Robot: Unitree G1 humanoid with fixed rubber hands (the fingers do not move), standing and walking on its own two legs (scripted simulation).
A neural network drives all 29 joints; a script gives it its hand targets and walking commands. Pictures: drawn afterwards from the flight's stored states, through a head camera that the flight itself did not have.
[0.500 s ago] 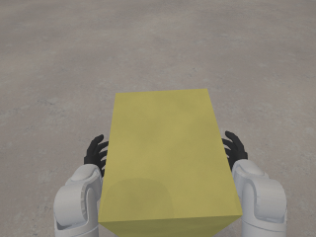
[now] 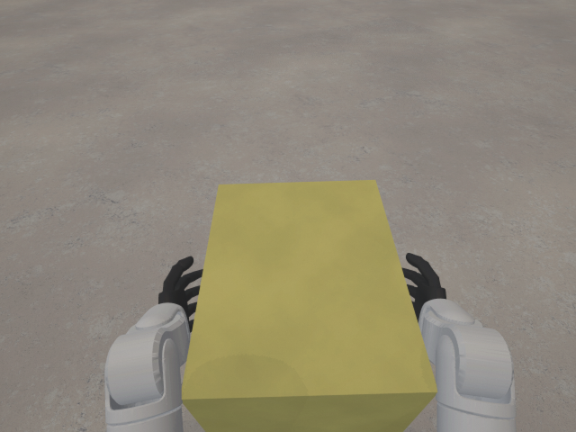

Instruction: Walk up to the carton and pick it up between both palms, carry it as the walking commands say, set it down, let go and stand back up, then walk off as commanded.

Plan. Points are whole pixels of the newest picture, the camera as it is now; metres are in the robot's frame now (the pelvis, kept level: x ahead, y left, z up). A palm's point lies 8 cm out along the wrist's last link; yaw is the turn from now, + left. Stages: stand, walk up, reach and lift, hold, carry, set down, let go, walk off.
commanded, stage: carry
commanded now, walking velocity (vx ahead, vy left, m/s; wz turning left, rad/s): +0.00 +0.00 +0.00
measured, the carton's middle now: (301, 320) +0.29 +0.00 +0.03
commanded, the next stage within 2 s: none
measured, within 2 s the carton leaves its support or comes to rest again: neither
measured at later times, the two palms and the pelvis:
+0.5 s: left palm (188, 345) +0.23 +0.14 +0.07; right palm (446, 339) +0.23 -0.18 +0.07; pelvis -0.04 -0.02 -0.01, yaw +0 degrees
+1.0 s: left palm (184, 425) +0.14 +0.13 +0.07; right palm (477, 403) +0.16 -0.19 +0.06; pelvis -0.11 -0.04 -0.01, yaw +1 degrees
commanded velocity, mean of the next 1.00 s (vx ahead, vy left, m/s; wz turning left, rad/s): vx -0.21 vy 0.00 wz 0.00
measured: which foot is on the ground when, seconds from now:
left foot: down 0.00-0.88, up 0.90-1.00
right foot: down 0.00-1.00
